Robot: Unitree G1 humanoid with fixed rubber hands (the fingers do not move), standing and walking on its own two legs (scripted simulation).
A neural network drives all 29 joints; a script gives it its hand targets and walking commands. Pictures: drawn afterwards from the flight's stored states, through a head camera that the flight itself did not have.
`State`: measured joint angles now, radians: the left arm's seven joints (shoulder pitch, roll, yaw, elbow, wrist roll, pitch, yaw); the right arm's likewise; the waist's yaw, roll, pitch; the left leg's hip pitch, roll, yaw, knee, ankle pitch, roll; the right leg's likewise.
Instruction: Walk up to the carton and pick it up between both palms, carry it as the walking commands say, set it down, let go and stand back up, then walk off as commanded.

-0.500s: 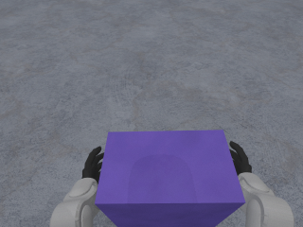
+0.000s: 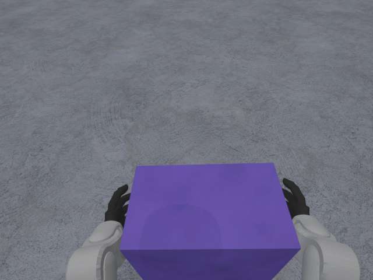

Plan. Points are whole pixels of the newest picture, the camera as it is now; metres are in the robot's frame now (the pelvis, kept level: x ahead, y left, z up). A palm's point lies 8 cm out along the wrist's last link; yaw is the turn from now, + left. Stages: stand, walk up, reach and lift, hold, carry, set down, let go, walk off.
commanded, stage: carry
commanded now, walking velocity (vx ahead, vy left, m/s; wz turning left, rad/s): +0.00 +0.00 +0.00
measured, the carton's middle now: (205, 234) +0.23 -0.02 +0.03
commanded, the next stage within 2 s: none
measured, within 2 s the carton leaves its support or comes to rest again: neither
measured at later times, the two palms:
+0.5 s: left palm (82, 253) +0.19 +0.18 +0.10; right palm (282, 232) +0.19 -0.15 +0.10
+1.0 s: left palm (67, 254) +0.19 +0.21 +0.09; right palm (264, 230) +0.20 -0.12 +0.10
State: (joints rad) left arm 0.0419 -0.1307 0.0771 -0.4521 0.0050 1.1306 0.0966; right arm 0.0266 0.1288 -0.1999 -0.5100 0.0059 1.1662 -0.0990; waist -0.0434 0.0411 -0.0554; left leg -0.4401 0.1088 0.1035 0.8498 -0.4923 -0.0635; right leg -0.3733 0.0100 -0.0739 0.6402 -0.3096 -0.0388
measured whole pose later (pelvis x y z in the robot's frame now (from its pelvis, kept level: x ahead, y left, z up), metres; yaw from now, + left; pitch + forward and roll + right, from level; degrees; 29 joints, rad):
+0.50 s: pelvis -0.04 +0.02 +0.01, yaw +0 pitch +0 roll +0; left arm 0.00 -0.13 0.12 -0.43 0.00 1.19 0.10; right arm -0.01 0.13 -0.18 -0.46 -0.03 1.19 -0.09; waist 0.01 0.01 -0.10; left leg -0.30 0.04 0.12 0.54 -0.25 0.02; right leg -0.33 -0.02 -0.06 0.50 -0.18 0.00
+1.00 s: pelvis -0.04 +0.05 +0.01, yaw +0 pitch +1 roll +0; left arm 0.00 -0.13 0.12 -0.49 0.01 1.18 0.10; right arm -0.02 0.13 -0.17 -0.49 -0.02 1.18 -0.09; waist 0.01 0.00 -0.05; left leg -0.34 0.01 0.14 0.57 -0.26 0.06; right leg -0.37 -0.06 -0.04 0.55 -0.19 0.03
